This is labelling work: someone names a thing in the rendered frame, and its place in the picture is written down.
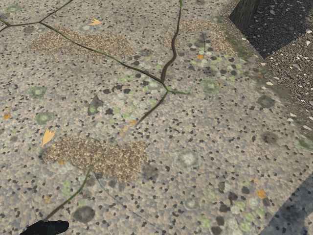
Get robot left hand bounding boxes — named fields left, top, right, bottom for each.
left=20, top=220, right=69, bottom=235

